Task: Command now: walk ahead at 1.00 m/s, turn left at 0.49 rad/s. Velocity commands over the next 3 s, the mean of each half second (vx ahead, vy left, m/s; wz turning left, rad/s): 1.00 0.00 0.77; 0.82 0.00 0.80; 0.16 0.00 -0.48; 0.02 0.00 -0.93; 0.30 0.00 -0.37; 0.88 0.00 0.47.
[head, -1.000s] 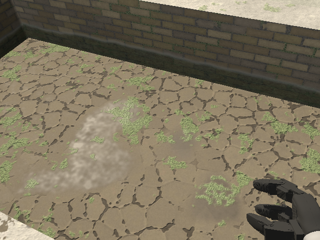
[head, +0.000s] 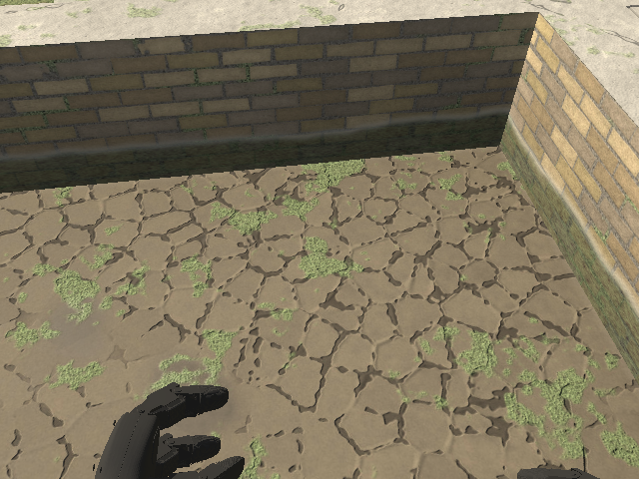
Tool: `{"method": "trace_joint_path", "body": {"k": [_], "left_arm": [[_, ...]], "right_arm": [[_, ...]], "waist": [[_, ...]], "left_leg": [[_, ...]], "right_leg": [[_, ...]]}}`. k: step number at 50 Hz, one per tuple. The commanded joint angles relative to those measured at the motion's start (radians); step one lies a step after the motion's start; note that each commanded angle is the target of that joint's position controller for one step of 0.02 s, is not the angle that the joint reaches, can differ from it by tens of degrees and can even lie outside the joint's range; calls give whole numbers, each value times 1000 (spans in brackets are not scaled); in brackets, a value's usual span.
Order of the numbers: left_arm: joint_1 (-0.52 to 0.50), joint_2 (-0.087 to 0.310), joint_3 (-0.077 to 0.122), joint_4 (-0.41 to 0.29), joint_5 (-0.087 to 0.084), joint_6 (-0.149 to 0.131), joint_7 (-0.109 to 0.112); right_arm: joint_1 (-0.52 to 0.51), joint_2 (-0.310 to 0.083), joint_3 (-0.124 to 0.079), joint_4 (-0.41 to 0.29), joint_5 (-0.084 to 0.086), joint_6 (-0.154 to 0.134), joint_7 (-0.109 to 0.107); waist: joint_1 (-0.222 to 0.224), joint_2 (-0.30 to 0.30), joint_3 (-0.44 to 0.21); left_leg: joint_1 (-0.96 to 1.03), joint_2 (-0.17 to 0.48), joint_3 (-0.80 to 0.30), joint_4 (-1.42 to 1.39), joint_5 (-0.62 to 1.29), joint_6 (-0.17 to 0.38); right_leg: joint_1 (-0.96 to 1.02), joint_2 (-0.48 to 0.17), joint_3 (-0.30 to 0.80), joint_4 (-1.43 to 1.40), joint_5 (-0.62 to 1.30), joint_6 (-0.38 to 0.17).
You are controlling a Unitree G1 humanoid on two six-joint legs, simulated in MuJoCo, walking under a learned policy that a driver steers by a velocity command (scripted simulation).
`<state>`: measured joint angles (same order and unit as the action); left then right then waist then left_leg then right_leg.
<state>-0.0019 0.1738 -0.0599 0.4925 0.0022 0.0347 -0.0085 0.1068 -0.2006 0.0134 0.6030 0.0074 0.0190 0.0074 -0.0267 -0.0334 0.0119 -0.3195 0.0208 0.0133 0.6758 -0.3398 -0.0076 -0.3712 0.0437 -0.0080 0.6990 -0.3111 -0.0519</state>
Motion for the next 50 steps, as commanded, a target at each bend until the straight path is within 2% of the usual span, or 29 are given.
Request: {"method": "trace_joint_path", "body": {"k": [1, 4, 7, 8, 12, 14, 15, 17, 20, 22, 23, 25, 28, 30, 31, 32, 33, 34, 36, 37, 38, 39, 40, 41, 42, 43, 45, 48, 50], "left_arm": [[-89, 90, 38, -109, 12, -28, 15], [-73, 106, 55, -103, 14, -32, 10], [-58, 111, 64, -97, 16, -33, 15], [-32, 114, 66, -89, 29, -34, 17], [-28, 84, 66, -83, 34, -29, 18], [-27, 94, 76, -89, 30, -24, 20], [-15, 118, 89, -82, 20, -22, 18], [-10, 146, 102, -67, 20, -17, 19], [10, 141, 106, -47, 23, -17, 24], [-1, 126, 107, -46, 18, -11, 22], [-1, 130, 113, -51, 12, -10, 13], [-4, 113, 113, -57, 11, -1, -2], [89, 104, 112, -46, 24, -4, -14], [163, 129, 127, -15, 42, -3, -13], [152, 151, 138, 0, 43, -1, -9], [105, 159, 143, 4, 39, -4, 3], [99, 168, 141, 4, 39, -9, 19], [81, 169, 140, 8, 41, -17, 26], [25, 146, 133, 18, 19, -22, 32], [3, 111, 126, 7, 11, -12, 23], [-67, 76, 106, -42, 4, 14, 3], [-120, 53, 105, -104, 14, 26, 3], [-70, 63, 112, -92, 29, 14, 3], [-42, 84, 122, -72, 29, 0, 9], [-10, 89, 123, -49, 38, -10, 18], [-1, 84, 118, -40, 36, -18, 24], [3, 92, 116, -9, 29, 6, 32], [-4, 103, 121, 16, 14, 45, 27], [57, 96, 120, 63, 7, 51, 18]], "right_arm": [[-129, -42, -13, -83, 7, -7, 1], [-149, -50, -15, -86, 15, 5, 1], [-159, -50, -20, -97, 21, 18, 3], [-141, -48, -18, -94, 13, 23, 0], [-142, -47, -22, -104, 10, 34, -4], [-142, -95, -38, -98, 32, 21, -8], [-152, -90, -41, -102, 51, 15, -9], [-181, -77, -37, -115, 45, 18, -8], [-167, -80, -40, -109, 39, 19, -3], [-112, -90, -44, -90, 45, 20, 1], [-105, -119, -56, -90, 51, 22, 12], [-100, -116, -53, -100, 60, 27, 18], [-187, -133, -57, -147, 51, 36, 11], [-235, -101, -52, -174, 45, 32, -1], [-214, -75, -48, -170, 46, 25, -7], [-209, -74, -49, -167, 38, 20, -12], [-243, -97, -59, -175, 22, 16, -11], [-264, -101, -60, -183, 11, 12, -5], [-129, -69, -56, -151, 14, 15, 14], [19, -64, -56, -90, 22, 22, 20], [109, -105, -67, -65, 44, 30, 19], [113, -162, -82, -91, 37, 29, 22], [39, -186, -84, -135, 29, 30, 9], [2, -174, -81, -162, 6, 36, -16], [-41, -140, -67, -179, -14, 33, -36], [-28, -129, -65, -174, -13, 21, -46], [-25, -95, -49, -170, -7, 9, -55], [50, -84, -32, -131, -5, 7, -43], [102, -74, -16, -96, -11, 13, -33]], "waist": [[42, 37, -113], [46, 39, -89], [42, -8, -74], [46, -30, -58], [27, -17, -110], [38, 24, -112], [51, -14, -121], [47, -46, -81], [32, -4, -80], [6, 58, -89], [4, 139, -80], [-6, 175, -73], [53, 178, -75], [81, 70, -124], [67, -57, -150], [63, -171, -155], [84, -183, -137], [71, -143, -126], [-18, -25, -100], [-68, 94, -115], [-133, 311, -71], [-132, 375, -35], [-85, 273, -92], [-66, 191, -166], [-19, 145, -190], [-15, 119, -245], [-3, 57, -220], [-18, 29, -142], [-13, 22, -114]], "left_leg": [[99, -20, -36, -77, 161, 63], [18, -23, -80, -102, 173, 61], [-17, -45, -79, -66, 165, 58], [-22, -43, -80, -41, 204, 57], [-71, -62, -99, -13, 238, 65], [-118, -63, -120, -31, 279, 69], [-156, -67, -116, -22, 183, 73], [-218, -61, -95, -4, 143, 76], [-211, -61, -85, -4, 156, 91], [-202, -68, -112, -41, 215, 111], [-239, -79, -140, -55, 221, 120], [-295, -89, -237, -97, 237, 131], [-428, -127, -308, -150, 170, 90], [-537, -151, -231, -70, 227, 46], [-552, -151, -157, 50, 224, 43], [-527, -89, -126, 177, 90, 67], [-491, -48, -94, 242, 37, 70], [-432, -14, -69, 256, 73, 70], [-220, 16, -62, 153, 144, 107], [-96, -47, -74, 78, 109, 142], [-90, -107, -240, -97, 47, 170], [-18, -62, -580, -224, 26, 202], [116, 42, -749, -243, -1, 248], [173, 85, -771, -243, -23, 253], [167, 76, -761, -242, -73, 213], [240, 84, -770, -274, -175, 142], [159, 69, -687, -319, -137, 49], [133, 36, -584, -372, 34, 22], [157, 32, -513, -411, 83, -8]], "right_leg": [[57, -112, 96, -238, 6, 87], [151, -96, 30, -193, 87, 105], [168, -118, 3, -208, 68, 103], [152, -130, -16, -213, 98, 102], [222, -146, -80, -139, 214, 102], [253, -142, -88, -142, 138, 87], [282, -172, -69, -177, 33, 83], [280, -232, -54, -209, -32, 61], [269, -239, -100, -189, -47, 55], [283, -193, -165, -117, -23, 68], [285, -166, -188, -59, -50, 80], [282, -114, -213, 23, -78, 89], [364, -84, -187, 39, -109, 72], [517, -183, -132, -14, -72, 32], [554, -294, -77, -75, -63, 9], [495, -422, -20, -129, -22, -17], [405, -493, 2, -182, -40, -34], [323, -511, -21, -198, -105, -24], [127, -423, -159, -98, -225, 47], [37, -302, -240, 71, -265, 87], [-93, -140, -269, 314, -342, 128], [-342, -5, -144, 492, -416, 159], [-495, 11, 7, 676, -359, 173], [-546, 6, 72, 778, -249, 175], [-558, -1, 108, 812, -141, 162], [-566, -19, 134, 823, -71, 141], [-479, -38, 135, 762, 10, 153], [-391, -38, 90, 598, -10, 172], [-320, -55, 78, 484, 24, 178]]}}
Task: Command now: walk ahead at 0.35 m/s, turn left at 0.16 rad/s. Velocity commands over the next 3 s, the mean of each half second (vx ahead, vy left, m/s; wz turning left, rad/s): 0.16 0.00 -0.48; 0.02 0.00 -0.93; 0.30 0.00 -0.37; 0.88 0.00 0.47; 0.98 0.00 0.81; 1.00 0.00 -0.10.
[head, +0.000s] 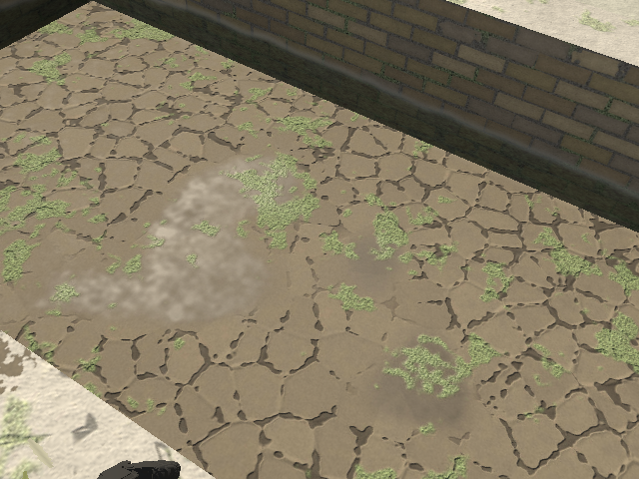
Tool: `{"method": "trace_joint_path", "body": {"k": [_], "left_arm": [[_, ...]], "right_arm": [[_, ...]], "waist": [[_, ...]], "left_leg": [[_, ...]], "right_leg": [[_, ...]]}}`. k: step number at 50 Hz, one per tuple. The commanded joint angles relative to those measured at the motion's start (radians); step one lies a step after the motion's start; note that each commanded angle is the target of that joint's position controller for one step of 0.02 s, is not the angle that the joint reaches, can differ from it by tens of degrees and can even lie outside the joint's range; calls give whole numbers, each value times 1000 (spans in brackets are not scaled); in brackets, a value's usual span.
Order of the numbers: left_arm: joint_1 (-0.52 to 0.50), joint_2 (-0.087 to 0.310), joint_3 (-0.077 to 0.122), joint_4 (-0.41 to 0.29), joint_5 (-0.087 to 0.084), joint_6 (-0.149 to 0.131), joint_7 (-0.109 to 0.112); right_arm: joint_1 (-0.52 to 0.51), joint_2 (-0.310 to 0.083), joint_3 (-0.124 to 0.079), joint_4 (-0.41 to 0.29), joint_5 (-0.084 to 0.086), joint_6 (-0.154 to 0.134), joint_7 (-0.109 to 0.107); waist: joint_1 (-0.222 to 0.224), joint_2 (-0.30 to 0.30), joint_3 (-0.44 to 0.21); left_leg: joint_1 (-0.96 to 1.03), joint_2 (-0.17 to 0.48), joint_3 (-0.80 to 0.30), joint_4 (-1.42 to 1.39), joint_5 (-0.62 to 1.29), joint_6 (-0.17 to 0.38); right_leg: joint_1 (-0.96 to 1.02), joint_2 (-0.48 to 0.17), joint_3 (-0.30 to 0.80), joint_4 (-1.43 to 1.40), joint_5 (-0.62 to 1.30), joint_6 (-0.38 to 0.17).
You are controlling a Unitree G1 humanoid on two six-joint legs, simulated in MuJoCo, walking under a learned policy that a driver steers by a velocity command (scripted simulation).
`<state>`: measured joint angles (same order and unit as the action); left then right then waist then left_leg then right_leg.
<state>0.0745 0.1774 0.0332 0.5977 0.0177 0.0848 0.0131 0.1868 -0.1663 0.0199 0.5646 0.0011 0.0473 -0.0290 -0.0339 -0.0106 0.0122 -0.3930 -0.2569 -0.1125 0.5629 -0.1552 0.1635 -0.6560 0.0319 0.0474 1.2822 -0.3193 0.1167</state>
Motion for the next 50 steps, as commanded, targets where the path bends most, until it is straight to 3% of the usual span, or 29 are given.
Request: {"method": "trace_joint_path", "body": {"k": [1, 5, 8, 10, 11, 12, 13, 14, 15, 16, 17, 19, 21, 22, 23, 24, 25, 26, 29, 34, 37, 40, 41, 42, 43, 44, 46, 47, 50], "left_arm": [[0, 88, 25, -15, -15, 5, -14], [2, 108, 33, 42, -36, 17, -43], [48, 163, 50, 52, -20, 19, -34], [296, 235, 78, 107, -3, -15, -21], [597, 330, 117, 155, -1, -33, -4], [583, 327, 143, 173, -47, -63, 18], [174, 93, 33, 13, -46, -59, 12], [-72, 139, 25, -112, -25, -104, 16], [-251, 235, 55, -165, 2, -103, 21], [-237, 231, 52, -160, -10, -96, 19], [-142, 246, 64, -136, 1, -81, 17], [67, 318, 102, -78, -12, -37, -1], [77, 302, 102, -86, -26, -24, -18], [85, 230, 89, -107, -21, -35, -5], [42, 186, 73, -169, -1, -43, 1], [8, 219, 79, -138, 13, -55, 10], [-3, 216, 83, -117, 4, -55, 9], [173, 207, 81, -64, -71, -33, 48], [213, 223, 79, -42, -52, 16, 69], [36, 113, 3, -167, -53, 13, 20], [101, 136, 7, -172, -62, 2, -3], [227, 170, 32, -133, -54, 12, 10], [315, 232, 55, -109, -44, 17, 19], [346, 385, 90, -120, -28, 20, 19], [349, 350, 78, -133, 16, -3, 16], [296, 313, 69, -131, 16, -23, 25], [185, 245, 50, -151, -29, -24, 45], [146, 232, 42, -161, -39, -15, 54], [152, 198, 26, -154, -37, 0, 67]], "right_arm": [[39, -95, -12, -41, -6, -13, 9], [27, -104, 1, -14, -6, -8, 34], [-37, -181, -40, -30, -1, -11, 30], [-193, -239, -78, -70, 23, 24, 25], [-406, -326, -120, -117, 48, 55, 21], [-318, -359, -171, -29, 109, 80, 11], [-178, -183, -88, -66, -20, 49, -12], [-43, -156, -94, -104, -17, 36, 1], [16, -164, -73, -128, -16, 21, 15], [-77, -169, -54, -121, -34, 2, 20], [-148, -134, -45, -92, -18, -2, 7], [-107, -106, -42, -38, -13, 18, 10], [76, -137, -53, 11, -20, 30, 14], [177, -266, -79, 15, -27, 15, 7], [165, -417, -114, 26, -25, -2, 12], [131, -343, -97, 2, -27, -26, 7], [74, -282, -81, -1, -30, -37, -3], [-79, -225, -70, -1, -57, -33, -2], [-170, -155, -38, -17, -23, -23, -24], [44, -214, -76, 77, -19, 0, -60], [54, -270, -107, 106, 4, 1, -49], [1, -259, -113, 131, 28, -2, -35], [-2, -223, -108, 132, 20, -1, -30], [-136, -161, -82, 25, -19, -19, -29], [-222, -199, -89, -1, -8, -38, -23], [-200, -198, -96, 12, 9, -40, -22], [-96, -225, -113, 71, -10, -34, -32], [-89, -221, -114, 73, -23, -29, -29], [-102, -164, -92, 58, -22, -14, -17]], "waist": [[-7, 15, -96], [-25, 46, -19], [5, 149, 37], [106, 297, 0], [295, 299, -21], [368, -380, -149], [103, -321, -205], [-86, -207, -163], [-171, -160, -117], [-149, -39, -80], [-77, -6, -45], [38, -108, -80], [-24, -102, -96], [-50, 108, -113], [-38, 438, -114], [-39, 290, -89], [4, 204, -71], [117, 244, -64], [145, 91, -42], [8, 135, -98], [5, 198, -114], [53, 145, -129], [70, -15, -119], [87, -385, -63], [141, -283, -111], [89, -229, -72], [19, -81, -54], [2, -73, -78], [-1, -70, -119]], "left_leg": [[236, 300, -358, -321, -101, -203], [201, 299, -254, -399, -139, -286], [159, 275, -117, -433, 248, -400], [95, 229, -4, -431, 721, -599], [-38, 89, 108, -75, 1049, -744], [-127, -64, 187, 1059, -133, -655], [-201, 222, -74, 1214, -508, -380], [-122, 284, -292, 1263, -594, -281], [-67, 280, -345, 1082, -517, -198], [-132, 258, -117, 701, -274, -194], [-85, 206, 74, 379, -261, -210], [41, 125, 191, 154, -358, -221], [217, 109, 167, -61, -212, -206], [330, 424, -207, -205, -304, -137], [253, 636, -494, -248, 10, -13], [222, 652, -494, -250, 185, 23], [188, 617, -376, -211, 240, 32], [136, 567, -293, -171, 285, 31], [41, 501, -107, -174, 149, 18], [288, 543, -33, -110, 133, 53], [235, 567, -2, -111, 94, 45], [151, 533, 91, -13, 2, -47], [-21, 451, 185, 218, -126, -130], [-421, 253, 233, 496, -469, -217], [-474, 228, 16, 715, -536, -219], [-500, 238, -27, 805, -445, -208], [-458, 258, -32, 808, -258, -201], [-384, 251, -28, 804, -196, -207], [-285, 204, 8, 716, -99, -221]], "right_leg": [[-1, -43, 15, -159, 37, 6], [133, 4, 27, -368, 68, -23], [237, 103, -49, -424, -17, -79], [498, 98, -146, -657, -120, -154], [756, 67, -188, -909, -69, -312], [815, -185, 94, -1086, 367, -529], [501, -307, 387, -838, 286, -439], [259, -380, 570, -771, 475, -467], [31, -375, 623, -864, 201, -423], [143, -222, 478, -937, 75, -327], [161, -90, 311, -897, 92, -273], [237, -27, 303, -800, 139, -278], [143, 13, 312, -711, -18, -222], [-32, 119, 186, -436, -273, -151], [-208, 138, 62, -226, -445, -108], [-195, 81, 123, -60, -379, -118], [-182, 65, 110, 47, -285, -122], [-142, 40, 147, 173, -241, -104], [-35, 26, 79, 268, -48, -75], [-43, -69, 1, -195, -60, -84], [124, -84, -59, -405, -238, -116], [340, -15, -145, -716, -12, -181], [511, -61, 13, -814, 231, -232], [587, -303, 551, -897, 512, -421], [541, -400, 683, -978, 410, -549], [523, -358, 599, -978, 281, -509], [487, -245, 427, -903, 297, -394], [437, -205, 377, -874, 373, -373], [401, -152, 335, -834, 422, -359]]}}
Over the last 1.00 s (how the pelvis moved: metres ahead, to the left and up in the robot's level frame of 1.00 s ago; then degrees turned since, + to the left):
-0.03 0.09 0.00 41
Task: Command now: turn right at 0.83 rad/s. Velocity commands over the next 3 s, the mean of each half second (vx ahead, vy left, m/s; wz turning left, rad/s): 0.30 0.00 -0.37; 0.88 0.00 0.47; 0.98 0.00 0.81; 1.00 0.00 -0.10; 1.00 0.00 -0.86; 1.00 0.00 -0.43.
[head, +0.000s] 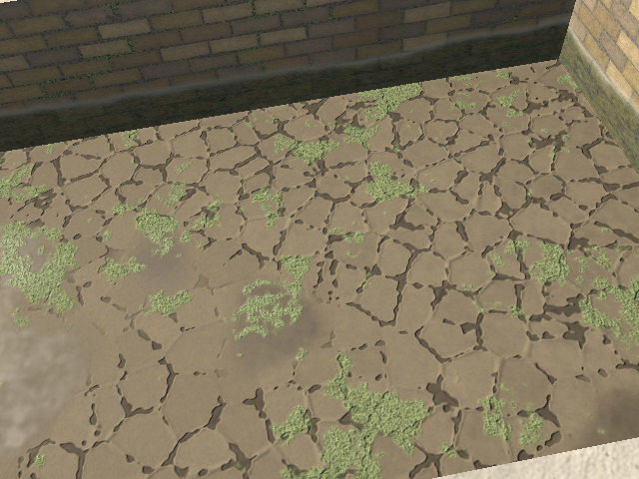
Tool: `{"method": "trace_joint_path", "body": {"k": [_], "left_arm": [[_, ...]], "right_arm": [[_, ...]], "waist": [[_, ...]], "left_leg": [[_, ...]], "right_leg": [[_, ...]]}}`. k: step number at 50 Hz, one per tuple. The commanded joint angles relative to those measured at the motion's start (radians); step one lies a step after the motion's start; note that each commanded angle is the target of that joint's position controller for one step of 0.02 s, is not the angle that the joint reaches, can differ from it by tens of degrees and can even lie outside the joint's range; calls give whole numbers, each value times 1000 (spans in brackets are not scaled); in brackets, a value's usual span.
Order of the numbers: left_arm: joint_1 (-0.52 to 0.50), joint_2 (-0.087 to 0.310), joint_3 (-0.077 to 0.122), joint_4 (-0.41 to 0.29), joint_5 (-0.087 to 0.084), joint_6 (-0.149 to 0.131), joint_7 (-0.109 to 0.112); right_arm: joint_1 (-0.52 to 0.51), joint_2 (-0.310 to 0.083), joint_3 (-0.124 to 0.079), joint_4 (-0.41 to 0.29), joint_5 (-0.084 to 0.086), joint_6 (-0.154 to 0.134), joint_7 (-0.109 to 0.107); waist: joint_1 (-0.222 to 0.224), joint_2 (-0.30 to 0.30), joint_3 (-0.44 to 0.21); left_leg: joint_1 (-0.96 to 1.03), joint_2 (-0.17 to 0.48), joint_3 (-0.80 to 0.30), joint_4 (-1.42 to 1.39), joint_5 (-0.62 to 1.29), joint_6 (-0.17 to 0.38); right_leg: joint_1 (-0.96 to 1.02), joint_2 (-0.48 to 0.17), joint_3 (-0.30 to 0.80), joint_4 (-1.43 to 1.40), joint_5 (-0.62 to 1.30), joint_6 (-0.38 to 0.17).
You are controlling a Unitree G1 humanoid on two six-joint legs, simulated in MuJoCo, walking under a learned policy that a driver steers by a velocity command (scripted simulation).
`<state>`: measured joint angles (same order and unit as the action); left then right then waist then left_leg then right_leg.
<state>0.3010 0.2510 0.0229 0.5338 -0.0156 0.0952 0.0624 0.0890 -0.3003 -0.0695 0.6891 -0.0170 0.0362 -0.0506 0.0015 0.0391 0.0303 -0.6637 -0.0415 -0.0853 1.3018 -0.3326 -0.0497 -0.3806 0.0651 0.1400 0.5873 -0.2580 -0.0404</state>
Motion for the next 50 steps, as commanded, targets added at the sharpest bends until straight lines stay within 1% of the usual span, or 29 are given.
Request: {"method": "trace_joint_path", "body": {"k": [1, 4, 7, 9, 10, 11, 12, 13, 14, 16, 19, 23, 25, 27, 28, 29, 30, 31, 32, 33, 36, 39, 43, 44, 46, 47, 48, 49, 50], "left_arm": [[-64, 119, 36, -84, -5, -9, 20], [-17, 135, 43, -54, 1, -8, 19], [-6, 146, 50, -38, 1, -10, 7], [-40, 139, 50, -39, -12, -16, 1], [-88, 134, 52, -55, 43, -20, -33], [-39, 76, 43, -36, 41, -24, -42], [-118, 55, 41, -90, 9, -26, -44], [-175, 114, 55, -91, 27, -33, -38], [-192, 129, 62, -79, 30, -41, -40], [-152, 112, 57, -50, 41, -48, -55], [-144, 71, 40, -35, 44, -43, -75], [-251, 42, 7, -71, 30, -50, -87], [-298, 55, 4, -90, 8, -63, -84], [-230, 35, -2, -66, 23, -74, -70], [-155, 45, 2, -46, 38, -82, -57], [9, 76, 12, -12, 61, -98, -50], [57, 205, 52, 9, 56, -98, -47], [129, 207, 58, 23, 39, -99, -44], [101, 169, 43, 11, 48, -105, -37], [41, 136, 31, 2, 59, -112, -33], [-34, 66, 4, 12, 41, -134, -36], [-72, 79, 6, 23, 44, -158, -50], [-14, 131, 24, 59, 38, -157, -37], [-56, 141, 25, 55, 39, -159, -35], [-47, 186, 41, 65, 43, -160, -25], [-80, 197, 43, 64, 47, -150, -15], [-135, 198, 45, 49, 51, -129, -10], [-159, 142, 36, 25, 58, -95, -6], [-201, 32, 11, -65, 76, -76, -1]], "right_arm": [[-10, -12, 7, -68, 1, 1, 4], [-40, 35, 33, -80, 4, -8, 17], [-7, 6, 29, -69, 27, -24, 40], [32, -7, 21, -61, 27, -33, 49], [62, 21, 38, -48, 10, -24, 44], [100, 10, 39, -49, -20, -24, 41], [184, -126, 7, -42, -36, -31, 44], [204, -141, -7, -27, -33, -38, 53], [137, -105, 2, -39, -13, -44, 52], [47, -59, 14, -69, 0, -51, 49], [38, -20, 27, -84, 2, -58, 48], [92, -57, 13, -84, 5, -60, 47], [117, -90, 0, -85, 1, -47, 48], [140, -83, 0, -73, 19, -34, 39], [133, -54, 8, -78, 32, -32, 34], [91, -12, 18, -97, 37, -39, 30], [37, 38, 39, -165, 47, -55, 30], [-30, -8, 19, -181, 26, -58, 21], [-48, -18, 10, -179, 15, -61, 23], [-23, -6, 12, -167, 11, -62, 27], [51, 11, 14, -141, -3, -29, 38], [-5, 23, 25, -170, 4, 17, 44], [-80, 29, 36, -199, 7, 26, 74], [-91, 8, 34, -205, 0, 25, 81], [-56, 1, 29, -205, 11, 38, 93], [41, 4, 27, -189, 5, 49, 82], [213, 4, 19, -130, 18, 37, 74], [303, -38, 14, -104, 14, 20, 71], [172, -113, 5, -119, 24, 21, 70]], "waist": [[-30, -128, -141], [4, -180, -150], [21, -261, -131], [-4, -260, -103], [-7, -190, -140], [-15, -51, -169], [-63, 225, -110], [-74, 174, -6], [-27, 107, 37], [23, 109, -19], [24, 133, -57], [-32, 132, -55], [-63, 135, -60], [-38, 77, -61], [-1, 36, -71], [82, -66, -136], [128, -353, -195], [165, -259, -169], [139, -153, -138], [90, -123, -134], [18, -164, -113], [-9, -166, -61], [25, -166, -57], [9, -150, -13], [1, -202, -62], [-54, -214, -100], [-166, -145, -182], [-188, 70, -183], [-105, 315, -241]], "left_leg": [[1, -13, -11, -105, 77, -10], [109, -11, 19, -349, 12, 6], [226, -6, 23, -499, -78, 32], [331, 16, 21, -670, -13, 71], [468, 0, 84, -809, 40, 72], [611, 100, -73, -865, -117, 87], [597, 297, -443, -1059, -478, 165], [518, 346, -593, -1120, -563, 210], [476, 333, -543, -1091, -503, 214], [433, 259, -366, -1045, -290, 184], [362, 203, -221, -1012, -140, 187], [349, 193, -136, -984, -33, 200], [347, 223, -154, -974, -4, 232], [327, 227, -157, -925, 45, 234], [275, 193, -165, -843, 118, 214], [159, 115, -110, -602, 132, 177], [-102, -37, 40, -369, -88, 120], [-239, -53, -60, -205, -157, 115], [-273, -43, -127, -103, -101, 111], [-260, -20, -128, -49, -40, 106], [-156, 4, -83, -8, 45, 68], [-87, 12, -23, -58, 145, 38], [25, 48, 103, -240, 110, 84], [146, 44, 152, -365, 136, 102], [263, 22, 186, -405, 14, 140], [400, -17, 188, -430, 29, 169], [533, -31, 116, -572, 20, 224], [646, 45, -19, -498, 594, 303], [702, 148, -310, -551, 959, 417]], "right_leg": [[137, -176, 235, -127, 366, -194], [123, -169, 250, -88, 332, -177], [76, -182, 341, -130, 181, -184], [34, -168, 397, -133, 26, -160], [-54, -109, 330, -174, -207, -98], [-157, -16, 272, -23, -428, -56], [-343, 135, 77, 220, -401, -15], [-434, 107, 116, 334, -284, -4], [-448, 81, 122, 387, -194, 5], [-365, 69, 69, 442, -73, 33], [-289, 56, 4, 488, 10, 60], [-169, -22, -124, 193, -1, 68], [-79, -42, -177, 97, -43, 50], [67, -30, -215, -42, 45, 15], [185, -28, -184, -58, 49, -1], [373, -114, -48, -50, 14, -18], [519, -295, 218, -122, -20, -62], [511, -389, 361, -176, -96, -99], [461, -401, 344, -160, -71, -111], [406, -392, 283, -132, -1, -96], [212, -339, 89, -83, 254, -50], [57, -326, -48, -91, 353, -50], [72, -342, -163, -39, 477, -40], [-28, -323, -238, -50, 538, -19], [33, -347, -253, -4, 623, -20], [27, -329, -283, 124, 856, 3], [15, -291, -303, 373, 834, 25], [-207, -142, -311, 762, 382, 58], [-495, 37, -208, 913, -300, 121]]}}
Over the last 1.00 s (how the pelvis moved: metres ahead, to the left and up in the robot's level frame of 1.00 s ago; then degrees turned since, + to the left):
-0.02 0.14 0.01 -43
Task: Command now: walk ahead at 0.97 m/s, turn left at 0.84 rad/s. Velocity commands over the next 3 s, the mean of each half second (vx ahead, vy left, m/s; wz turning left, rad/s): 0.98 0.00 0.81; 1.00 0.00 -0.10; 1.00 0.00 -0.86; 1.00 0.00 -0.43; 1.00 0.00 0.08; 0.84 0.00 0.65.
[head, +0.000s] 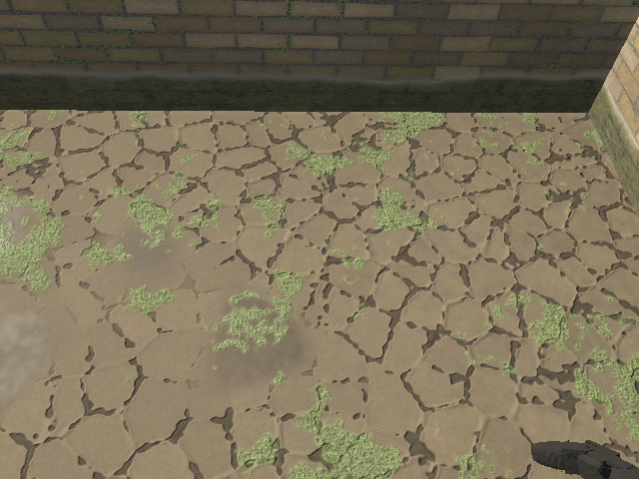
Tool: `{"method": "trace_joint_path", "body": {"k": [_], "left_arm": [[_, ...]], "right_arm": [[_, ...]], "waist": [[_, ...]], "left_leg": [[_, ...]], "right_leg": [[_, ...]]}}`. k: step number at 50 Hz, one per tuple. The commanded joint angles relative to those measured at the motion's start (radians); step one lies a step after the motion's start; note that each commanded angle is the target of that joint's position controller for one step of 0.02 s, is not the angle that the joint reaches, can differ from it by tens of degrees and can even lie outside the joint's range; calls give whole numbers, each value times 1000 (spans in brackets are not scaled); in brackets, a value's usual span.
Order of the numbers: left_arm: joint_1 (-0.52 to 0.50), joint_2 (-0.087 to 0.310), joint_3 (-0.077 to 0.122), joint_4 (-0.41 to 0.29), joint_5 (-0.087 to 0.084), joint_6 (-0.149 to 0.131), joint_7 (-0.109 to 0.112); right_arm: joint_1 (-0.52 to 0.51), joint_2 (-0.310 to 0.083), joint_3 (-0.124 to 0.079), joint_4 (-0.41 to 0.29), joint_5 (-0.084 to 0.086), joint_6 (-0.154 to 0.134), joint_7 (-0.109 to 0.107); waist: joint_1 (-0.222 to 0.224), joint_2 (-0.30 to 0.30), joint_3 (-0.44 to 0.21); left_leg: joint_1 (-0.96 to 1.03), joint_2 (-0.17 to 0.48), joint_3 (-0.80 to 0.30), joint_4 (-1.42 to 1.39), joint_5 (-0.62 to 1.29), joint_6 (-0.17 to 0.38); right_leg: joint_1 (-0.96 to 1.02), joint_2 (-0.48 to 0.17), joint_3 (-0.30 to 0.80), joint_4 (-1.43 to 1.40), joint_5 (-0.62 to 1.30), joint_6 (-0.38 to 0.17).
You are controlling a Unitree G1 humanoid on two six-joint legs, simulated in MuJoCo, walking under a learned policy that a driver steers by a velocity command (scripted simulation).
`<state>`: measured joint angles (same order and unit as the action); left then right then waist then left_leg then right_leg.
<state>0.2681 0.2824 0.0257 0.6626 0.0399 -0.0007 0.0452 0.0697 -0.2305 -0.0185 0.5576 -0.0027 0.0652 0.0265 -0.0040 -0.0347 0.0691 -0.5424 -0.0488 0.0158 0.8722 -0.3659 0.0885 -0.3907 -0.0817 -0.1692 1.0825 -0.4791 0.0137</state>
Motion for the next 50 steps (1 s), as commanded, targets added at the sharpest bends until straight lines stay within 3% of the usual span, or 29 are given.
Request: {"method": "trace_joint_path", "body": {"k": [1, 2, 3, 4, 5, 7, 8, 11, 12, 13, 14, 15, 16, 17, 18, 19, 20, 22, 24, 25, 26, 27, 29, 32, 34, 37, 40, 43, 50], "left_arm": [[-184, 8, 0, -213, 30, 12, 19], [-170, 9, -3, -202, 19, 10, 17], [-153, 2, -10, -200, 17, 10, 18], [-168, -9, -17, -216, 23, 19, 20], [-158, -24, -20, -209, 25, 37, 23], [-121, -18, -21, -201, 25, 61, 28], [-147, -9, -25, -210, 8, 54, 13], [-192, -4, -27, -204, -20, 21, -12], [-173, -34, -32, -194, -27, 14, -22], [-118, -30, -29, -173, -8, 18, -29], [-134, 46, -2, -182, 22, 18, -33], [-148, 77, 11, -195, 29, 20, -33], [-144, 67, 4, -205, 25, 12, -22], [-177, 46, -8, -206, 17, 0, -18], [-233, 24, -19, -204, 5, -12, -17], [-293, 15, -26, -208, -5, -29, -27], [-335, 3, -31, -216, -19, -37, -37], [-329, -4, -34, -210, -32, -39, -51], [-271, 10, -28, -203, -35, -22, -58], [-206, -1, -26, -200, -29, -12, -58], [-235, -23, -34, -214, -19, -6, -61], [-256, -24, -28, -217, -22, -2, -60], [-243, -17, -21, -210, -29, -1, -59], [-227, -28, -19, -190, -29, -9, -56], [-213, -16, -10, -178, -29, -14, -69], [-231, -37, -16, -164, -47, -11, -70], [-258, -35, -14, -158, -63, -6, -75], [-259, -45, -20, -152, -64, -3, -56], [-268, -9, -11, -173, -65, 11, -74]], "right_arm": [[134, -167, -49, -39, 12, -17, -28], [29, -127, -31, -69, -11, -10, -44], [-53, -88, -10, -89, -23, -1, -50], [-111, -64, 5, -103, -22, -3, -50], [-141, -44, 19, -115, -30, -10, -48], [-142, -58, 19, -119, -21, -34, -41], [-105, -115, 8, -94, -14, -41, -41], [-114, -123, -12, -92, -5, -21, -46], [-164, -127, -20, -103, 19, -13, -46], [-173, -108, -22, -113, 34, -6, -47], [-127, -58, -11, -135, 61, -8, -43], [-193, -68, -12, -143, 42, -27, -43], [-276, -110, -30, -156, 14, -42, -41], [-289, -103, -29, -157, 9, -51, -35], [-266, -80, -19, -158, 13, -53, -25], [-241, -40, -2, -151, 15, -49, -14], [-186, -26, 5, -123, 14, -43, -5], [-143, -22, 10, -95, 0, -27, 9], [-134, -34, 16, -86, -7, -18, 13], [-174, -44, 20, -95, -1, -18, 15], [-205, -82, 13, -116, 36, -18, 16], [-205, -110, 12, -123, 47, -14, 16], [-228, -131, 12, -129, 41, -3, 4], [-238, -125, 16, -133, 37, 0, -11], [-258, -115, 17, -138, 42, -11, 1], [-261, -91, 25, -139, 30, -21, 7], [-252, -89, 27, -138, 16, -30, 9], [-240, -80, 29, -136, 1, -36, -11], [-242, -65, 15, -143, 2, -50, -25]], "waist": [[-103, 273, -331], [-50, 194, -298], [-2, 159, -238], [27, 164, -211], [32, 171, -229], [32, 142, -306], [22, 176, -338], [-11, 123, -287], [33, 68, -271], [54, -8, -238], [53, -262, -254], [118, -388, -189], [130, -233, -125], [95, -120, -115], [47, -71, -115], [5, -75, -142], [-22, -65, -170], [-25, -72, -174], [-1, -4, -155], [47, 91, -154], [11, 188, -160], [-4, 232, -146], [1, 241, -145], [4, 178, -186], [10, 166, -207], [-7, 124, -229], [-29, 113, -213], [-28, 107, -187], [-14, 66, -140]], "left_leg": [[502, 220, -516, -191, 874, 279], [371, 224, -501, -214, 794, 259], [210, 183, -457, -223, 727, 211], [101, 126, -404, -233, 706, 160], [49, 94, -383, -248, 704, 138], [62, 50, -380, -262, 646, 108], [105, 69, -452, -320, 582, 99], [112, 69, -524, -369, 358, 73], [22, 62, -521, -350, 237, 56], [-149, -13, -434, -273, 143, -11], [-328, -130, -258, -119, 8, -71], [-417, -113, -205, 39, -83, -56], [-390, -83, -212, 141, -41, -72], [-304, -51, -208, 154, 8, -81], [-197, -17, -202, 112, 58, -86], [-57, 13, -166, 59, 103, -81], [128, 9, -116, -17, 153, -80], [309, -18, -54, -111, 170, -76], [328, -12, -46, -193, 186, -64], [361, 23, -94, -193, 306, -43], [249, 61, -225, -326, 170, -21], [177, 84, -318, -433, 29, -10], [191, 93, -383, -492, -39, -10], [244, 76, -373, -506, -36, -30], [251, 59, -347, -498, -22, -35], [288, 70, -291, -495, -5, -59], [267, 92, -231, -499, -21, -86], [267, 96, -195, -496, -8, -117], [289, 81, -37, -391, 68, -150]], "right_leg": [[-490, 152, 222, 417, -58, 107], [-465, 142, 231, 403, -38, 128], [-407, 133, 219, 337, 0, 128], [-326, 132, 211, 243, 28, 123], [-246, 145, 193, 213, 41, 129], [-122, 143, 197, 79, 63, 120], [-52, 145, 205, 36, 71, 93], [82, 121, 243, -207, 93, 37], [243, 113, 235, -325, 219, 7], [435, 85, 220, -392, 291, -47], [560, -64, 374, -444, 269, -130], [454, -223, 619, -578, 194, -198], [338, -264, 667, -635, 187, -215], [233, -267, 659, -652, 182, -203], [149, -242, 595, -666, 154, -172], [79, -204, 511, -671, 127, -137], [-9, -147, 400, -670, 131, -96], [-47, -71, 270, -635, 168, -54], [0, -39, 212, -563, 160, -39], [-25, -5, 161, -514, 168, -23], [24, 39, 68, -450, 159, 21], [63, 58, 47, -386, 159, 35], [68, 69, 57, -383, 159, 31], [123, 64, 63, -425, 181, 23], [151, 65, 50, -434, 198, 20], [183, 54, 70, -476, 235, -2], [202, 71, 119, -486, 243, -15], [202, 64, 163, -498, 250, -29], [113, 77, 264, -518, 236, -54]]}}
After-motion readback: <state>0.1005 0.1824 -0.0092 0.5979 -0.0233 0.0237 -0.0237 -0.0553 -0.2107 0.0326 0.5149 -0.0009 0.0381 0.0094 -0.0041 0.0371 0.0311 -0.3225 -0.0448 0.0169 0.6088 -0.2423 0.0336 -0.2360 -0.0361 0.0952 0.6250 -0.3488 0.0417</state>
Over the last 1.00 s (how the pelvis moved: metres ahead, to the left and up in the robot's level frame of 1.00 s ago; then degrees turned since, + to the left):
0.13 -0.01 -0.04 7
